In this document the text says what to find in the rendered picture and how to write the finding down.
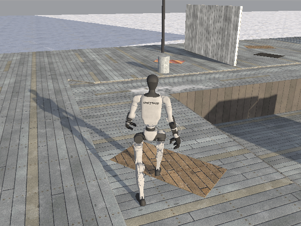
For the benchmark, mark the right robot hand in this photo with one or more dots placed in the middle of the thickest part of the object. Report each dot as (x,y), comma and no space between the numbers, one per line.
(177,143)

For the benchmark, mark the right robot foot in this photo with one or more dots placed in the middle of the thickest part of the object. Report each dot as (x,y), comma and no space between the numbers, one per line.
(157,172)

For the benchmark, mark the humanoid robot head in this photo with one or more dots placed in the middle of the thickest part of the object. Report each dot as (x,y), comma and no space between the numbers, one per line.
(152,81)

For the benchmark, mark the left robot forearm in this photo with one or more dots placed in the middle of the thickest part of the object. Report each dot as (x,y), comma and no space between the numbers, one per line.
(128,120)

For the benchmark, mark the robot right upper arm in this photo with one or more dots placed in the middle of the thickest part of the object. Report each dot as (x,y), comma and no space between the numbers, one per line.
(168,108)

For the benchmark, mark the robot left upper arm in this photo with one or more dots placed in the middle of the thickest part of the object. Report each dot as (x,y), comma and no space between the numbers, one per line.
(134,104)

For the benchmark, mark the left robot hand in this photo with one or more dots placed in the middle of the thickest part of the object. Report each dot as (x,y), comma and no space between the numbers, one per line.
(127,126)

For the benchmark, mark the right robot forearm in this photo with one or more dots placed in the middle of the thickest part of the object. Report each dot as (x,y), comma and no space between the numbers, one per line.
(174,128)

